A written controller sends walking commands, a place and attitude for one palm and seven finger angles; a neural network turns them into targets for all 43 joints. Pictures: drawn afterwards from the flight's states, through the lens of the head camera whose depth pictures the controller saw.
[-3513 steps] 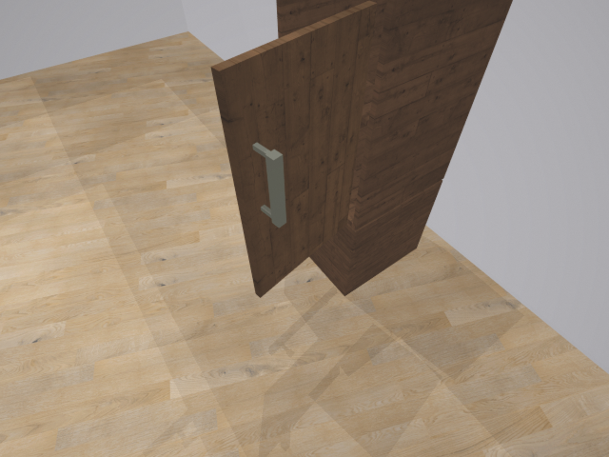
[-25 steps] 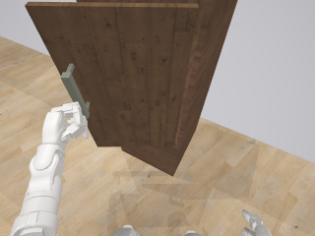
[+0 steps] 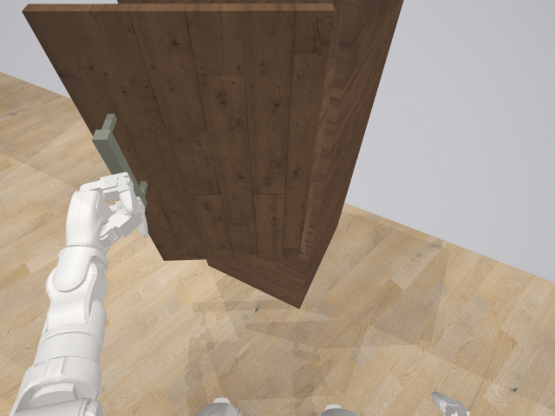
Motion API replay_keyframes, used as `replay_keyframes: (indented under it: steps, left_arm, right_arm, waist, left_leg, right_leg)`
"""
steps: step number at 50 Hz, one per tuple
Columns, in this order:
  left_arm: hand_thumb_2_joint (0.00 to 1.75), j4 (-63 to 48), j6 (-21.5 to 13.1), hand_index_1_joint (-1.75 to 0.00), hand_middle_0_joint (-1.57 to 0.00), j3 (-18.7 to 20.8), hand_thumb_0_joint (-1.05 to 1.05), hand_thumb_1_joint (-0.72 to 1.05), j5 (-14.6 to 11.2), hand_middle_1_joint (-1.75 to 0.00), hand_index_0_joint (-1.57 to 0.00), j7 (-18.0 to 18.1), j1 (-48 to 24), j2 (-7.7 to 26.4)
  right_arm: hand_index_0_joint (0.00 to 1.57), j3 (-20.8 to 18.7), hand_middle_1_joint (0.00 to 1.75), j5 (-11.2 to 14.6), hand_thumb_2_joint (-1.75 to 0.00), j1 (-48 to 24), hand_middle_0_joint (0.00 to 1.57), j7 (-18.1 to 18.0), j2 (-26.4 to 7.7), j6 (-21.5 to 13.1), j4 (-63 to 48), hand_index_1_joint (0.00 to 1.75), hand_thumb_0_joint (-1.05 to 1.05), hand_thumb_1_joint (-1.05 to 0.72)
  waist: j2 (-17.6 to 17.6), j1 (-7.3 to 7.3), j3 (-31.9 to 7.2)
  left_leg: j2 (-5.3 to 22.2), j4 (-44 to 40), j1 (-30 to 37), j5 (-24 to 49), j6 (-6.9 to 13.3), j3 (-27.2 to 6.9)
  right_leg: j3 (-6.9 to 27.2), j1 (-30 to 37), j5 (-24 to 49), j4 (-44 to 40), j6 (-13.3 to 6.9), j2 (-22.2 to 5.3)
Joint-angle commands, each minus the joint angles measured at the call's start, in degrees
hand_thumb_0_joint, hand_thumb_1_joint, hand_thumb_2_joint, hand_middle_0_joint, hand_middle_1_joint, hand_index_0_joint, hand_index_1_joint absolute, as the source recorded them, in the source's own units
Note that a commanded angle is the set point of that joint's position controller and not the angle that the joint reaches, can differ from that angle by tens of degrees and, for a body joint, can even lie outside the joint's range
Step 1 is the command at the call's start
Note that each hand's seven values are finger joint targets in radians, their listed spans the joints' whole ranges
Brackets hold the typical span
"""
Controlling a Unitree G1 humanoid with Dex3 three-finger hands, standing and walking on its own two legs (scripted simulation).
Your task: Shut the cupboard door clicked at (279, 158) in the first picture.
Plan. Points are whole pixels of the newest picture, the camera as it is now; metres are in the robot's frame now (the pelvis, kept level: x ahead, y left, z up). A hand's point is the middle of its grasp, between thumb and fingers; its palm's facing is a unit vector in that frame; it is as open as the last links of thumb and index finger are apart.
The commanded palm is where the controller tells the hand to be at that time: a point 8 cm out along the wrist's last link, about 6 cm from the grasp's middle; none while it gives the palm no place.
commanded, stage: push the door shut along its arc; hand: left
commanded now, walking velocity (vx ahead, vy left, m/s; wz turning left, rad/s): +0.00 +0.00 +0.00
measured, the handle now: (126, 166) +0.47 +0.25 +0.08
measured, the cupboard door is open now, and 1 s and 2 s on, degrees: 29 15 0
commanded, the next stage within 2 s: none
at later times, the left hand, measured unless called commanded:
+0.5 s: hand (141, 192) +0.41 +0.21 +0.08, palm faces -0.04 -1.00 -0.02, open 3.1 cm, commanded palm +0.40 +0.26 +0.08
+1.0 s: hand (166, 164) +0.47 +0.19 +0.08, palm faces -0.18 -0.98 -0.04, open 3.1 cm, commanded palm +0.48 +0.23 +0.08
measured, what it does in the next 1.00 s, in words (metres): stands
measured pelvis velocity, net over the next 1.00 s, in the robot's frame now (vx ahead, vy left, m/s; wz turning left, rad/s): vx -0.02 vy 0.01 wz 0.01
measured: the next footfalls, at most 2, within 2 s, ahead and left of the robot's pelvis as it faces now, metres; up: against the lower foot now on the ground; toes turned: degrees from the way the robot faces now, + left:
none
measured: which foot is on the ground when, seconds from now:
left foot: down 0.00-1.00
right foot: down 0.00-1.00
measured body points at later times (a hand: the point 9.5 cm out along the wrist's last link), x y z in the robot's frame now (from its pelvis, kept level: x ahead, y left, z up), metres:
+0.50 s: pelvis -0.01 +0.00 -0.01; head +0.06 +0.01 +0.44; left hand +0.41 +0.26 +0.08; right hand +0.09 -0.26 -0.12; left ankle +0.02 +0.13 -0.69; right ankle +0.00 -0.13 -0.69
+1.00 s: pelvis -0.02 +0.01 -0.02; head +0.09 +0.03 +0.41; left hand +0.48 +0.24 +0.08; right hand +0.01 -0.27 -0.13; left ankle +0.02 +0.13 -0.69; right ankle +0.00 -0.12 -0.69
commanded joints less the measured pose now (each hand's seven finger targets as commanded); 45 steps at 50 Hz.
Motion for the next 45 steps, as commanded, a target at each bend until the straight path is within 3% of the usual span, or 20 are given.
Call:
replay_keyframes:
  steps: [1,2,6,8,11,13,16,18,22,24,26,28,31,33,36,38,40,42,45]
  left_arm:
    - [0.90,-10.44,-3.62,-1.50,-1.30,3.25,0.00,0.90,-1.23,-1.50,-1.30,-0.32,-20.93,13.24]
    - [0.90,-11.76,-3.62,-1.50,-1.30,2.23,0.00,0.90,-1.32,-1.50,-1.30,-0.52,-20.61,12.29]
    - [0.90,-11.36,-3.63,-1.50,-1.30,3.39,0.00,0.90,-1.81,-1.50,-1.30,-0.97,-19.01,13.30]
    - [0.90,-9.63,-3.58,-1.50,-1.30,2.72,0.00,0.90,-1.56,-1.50,-1.30,-1.72,-22.15,13.63]
    - [0.90,-6.76,-3.50,-1.50,-1.30,1.38,0.00,0.90,-1.07,-1.50,-1.30,-2.90,-29.21,13.84]
    - [0.90,-5.72,-3.89,-1.50,-1.30,2.22,0.00,0.90,-0.82,-1.50,-1.30,-3.48,-31.18,15.38]
    - [0.90,-2.15,-3.72,-1.50,-1.30,1.27,0.00,0.90,-0.79,-1.50,-1.30,-4.62,-34.20,14.87]
    - [0.90,0.72,-3.56,-1.50,-1.30,3.07,0.00,0.90,-0.62,-1.50,-1.30,-5.24,-35.60,17.49]
    - [0.90,4.37,-3.69,-1.50,-1.30,3.87,0.00,0.90,-0.25,-1.50,-1.30,-6.90,-39.16,19.56]
    - [0.90,6.03,-3.68,-1.50,-1.30,1.50,0.00,0.90,-0.06,-1.50,-1.30,-7.84,-42.46,17.69]
    - [0.90,8.03,-3.64,-1.50,-1.30,1.31,0.00,0.90,0.17,-1.50,-1.30,-8.41,-44.66,18.16]
    - [0.90,8.76,-3.98,-1.50,-1.30,0.20,0.00,0.90,0.57,-1.50,-1.30,-8.86,-47.03,17.45]
    - [0.90,10.05,-3.98,-1.50,-1.30,0.03,0.00,0.90,0.88,-1.50,-1.30,-9.68,-49.19,18.20]
    - [0.90,11.12,-3.88,-1.50,-1.30,0.17,0.00,0.90,0.94,-1.50,-1.30,-10.20,-51.86,19.10]
    - [0.90,11.39,-3.66,-1.50,-1.30,-1.85,0.00,0.90,1.15,-1.50,-1.30,-10.88,-54.75,17.48]
    - [0.90,12.61,-3.67,-1.50,-1.30,-0.44,0.00,0.90,1.32,-1.50,-1.30,-10.92,-55.94,19.22]
    - [0.90,13.26,-3.41,-1.50,-1.30,-2.00,0.00,0.90,1.69,-1.50,-1.30,-10.90,-58.51,18.10]
    - [0.90,14.25,-3.42,-1.50,-1.30,-0.31,0.00,0.90,2.05,-1.50,-1.30,-10.44,-60.23,20.43]
    - [0.90,14.98,-3.27,-1.50,-1.30,-0.81,0.00,0.90,2.99,-1.50,-1.30,-10.52,-63.24,20.95]
  right_arm:
    - [0.20,-2.90,0.30,-0.05,-0.90,0.19,0.20,-0.82,-8.01,-2.20,-6.49,0.30,0.00,-0.90]
    - [0.20,-2.89,0.30,0.00,-0.90,0.07,0.20,-0.81,-7.97,-2.34,-7.15,0.30,0.00,-0.90]
    - [0.20,-2.76,0.30,-0.06,-0.90,-0.20,0.20,-0.61,-7.95,-2.40,-7.12,0.30,0.00,-0.90]
    - [0.20,-2.61,0.30,0.06,-0.90,-0.08,0.20,-0.80,-8.07,-2.22,-6.72,0.30,0.00,-0.90]
    - [0.20,-2.44,0.30,0.19,-0.90,0.03,0.20,-1.14,-8.24,-2.07,-6.01,0.30,0.00,-0.90]
    - [0.20,-2.49,0.30,0.10,-0.90,0.32,0.20,-1.33,-8.45,-2.10,-5.93,0.30,0.00,-0.90]
    - [0.20,-2.36,0.30,0.04,-0.90,0.97,0.20,-1.31,-8.51,-1.89,-5.44,0.30,0.00,-0.90]
    - [0.20,-2.22,0.30,-0.02,-0.90,1.46,0.20,-1.28,-8.83,-1.62,-5.10,0.30,0.00,-0.90]
    - [0.20,-2.22,0.30,-0.12,-0.90,2.59,0.20,-1.24,-9.18,-0.94,-5.17,0.30,0.00,-0.90]
    - [0.20,-2.24,0.30,0.07,-0.90,2.84,0.20,-1.19,-9.13,-0.77,-4.84,0.30,0.00,-0.90]
    - [0.20,-2.35,0.30,0.06,-0.90,3.55,0.20,-1.15,-9.49,-0.63,-4.46,0.30,0.00,-0.90]
    - [0.20,-2.57,0.30,-0.01,-0.90,4.28,0.20,-1.16,-9.69,-0.68,-3.78,0.30,0.00,-0.90]
    - [0.20,-2.65,0.30,-0.14,-0.90,5.26,0.20,-1.03,-10.06,-0.58,-3.05,0.30,0.00,-0.90]
    - [0.20,-2.62,0.30,-0.13,-0.90,5.79,0.20,-1.10,-10.41,-0.62,-2.42,0.30,0.00,-0.90]
    - [0.20,-2.63,0.30,-0.16,-0.90,6.46,0.20,-0.95,-10.36,-0.78,-1.97,0.30,0.00,-0.90]
    - [0.20,-2.84,0.30,-0.28,-0.90,7.24,0.20,-1.04,-10.82,-0.87,-1.38,0.30,0.00,-0.90]
    - [0.20,-2.62,0.30,-0.29,-0.90,7.46,0.20,-0.92,-10.72,-0.92,-1.21,0.30,0.00,-0.90]
    - [0.20,-2.61,0.30,-0.53,-0.90,8.29,0.20,-1.05,-11.01,-1.12,-0.77,0.30,0.00,-0.90]
    - [0.20,-2.51,0.30,-0.64,-0.90,8.99,0.20,-0.81,-11.09,-1.34,-0.38,0.30,0.00,-0.90]
  waist:
    - [1.09,0.12,-17.33]
    - [3.03,0.12,-18.14]
    - [1.18,0.67,-19.01]
    - [-0.05,-0.55,-17.18]
    - [1.40,-1.94,-15.38]
    - [2.80,-1.50,-17.82]
    - [1.68,-2.05,-18.78]
    - [1.69,-1.84,-19.61]
    - [1.63,-2.18,-20.24]
    - [2.62,-3.42,-19.49]
    - [2.41,-3.98,-19.16]
    - [2.92,-4.83,-21.06]
    - [4.02,-5.00,-22.42]
    - [3.64,-5.88,-22.37]
    - [6.25,-6.60,-23.09]
    - [4.98,-6.91,-24.11]
    - [6.52,-7.70,-22.88]
    - [5.00,-8.01,-22.77]
    - [7.72,-8.44,-24.99]
  left_leg:
    - [-2.81,-6.51,10.24,12.06,1.98,-0.16]
    - [-2.97,-6.20,11.23,12.87,2.15,0.01]
    - [-2.94,-6.20,11.02,13.49,2.02,-0.14]
    - [-2.83,-5.92,9.87,12.44,2.21,-0.13]
    - [-2.75,-5.75,10.03,9.98,2.09,-0.68]
    - [-2.81,-5.24,10.86,10.94,2.05,-0.97]
    - [-2.74,-4.64,11.12,11.47,2.04,-1.33]
    - [-2.71,-4.09,9.89,11.68,2.10,-1.32]
    - [-2.74,-3.34,8.56,12.01,2.28,-1.49]
    - [-2.45,-3.12,9.17,11.06,2.15,-1.78]
    - [-2.43,-2.80,8.45,9.90,2.22,-1.90]
    - [-2.20,-2.17,10.08,10.71,2.31,-2.52]
    - [-2.10,-1.69,10.56,10.66,2.20,-2.93]
    - [-1.89,-1.32,10.34,10.75,2.34,-3.35]
    - [-1.84,-1.21,11.83,10.42,2.20,-3.79]
    - [-1.57,-0.81,12.08,10.97,2.28,-4.28]
    - [-1.61,-0.94,11.77,9.33,2.17,-4.38]
    - [-1.60,-0.55,10.96,8.86,2.43,-4.64]
    - [-1.38,-0.06,12.15,10.15,2.16,-4.96]
  right_leg:
    - [0.04,7.48,16.82,-6.86,-1.25,1.80]
    - [0.12,7.35,17.30,-6.76,-1.39,1.91]
    - [0.07,8.68,18.40,-6.57,-1.34,1.79]
    - [0.31,7.52,17.76,-6.81,-1.08,1.72]
    - [0.22,4.45,14.69,-7.01,-1.22,1.71]
    - [0.39,4.60,15.03,-6.38,-1.54,1.62]
    - [0.09,3.77,15.34,-5.95,-1.50,1.64]
    - [0.39,4.05,15.57,-5.48,-1.50,1.50]
    - [0.43,3.61,15.56,-4.75,-1.65,1.70]
    - [0.04,0.46,14.16,-4.64,-1.55,1.70]
    - [0.17,-0.65,12.84,-4.82,-1.50,1.75]
    - [-0.05,-2.77,12.66,-4.17,-1.56,1.88]
    - [-0.23,-3.98,11.64,-3.85,-1.74,1.96]
    - [-0.37,-5.29,11.39,-3.52,-1.74,2.05]
    - [-0.80,-7.65,9.94,-3.40,-1.91,2.19]
    - [-0.82,-8.49,10.01,-3.04,-1.89,2.28]
    - [-1.04,-10.33,8.47,-3.09,-1.88,2.26]
    - [-1.06,-10.52,7.98,-2.96,-1.96,2.43]
    - [-1.08,-11.94,8.41,-2.31,-1.97,2.37]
